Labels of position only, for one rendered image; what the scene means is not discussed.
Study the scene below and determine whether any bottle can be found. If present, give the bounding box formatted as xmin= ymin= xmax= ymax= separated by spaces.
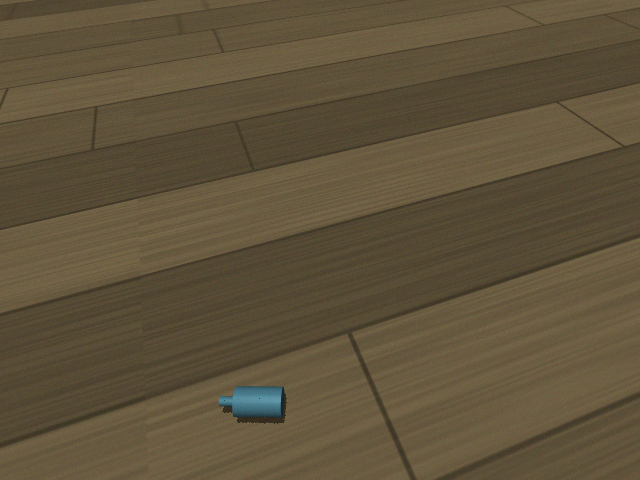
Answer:
xmin=219 ymin=386 xmax=284 ymax=418

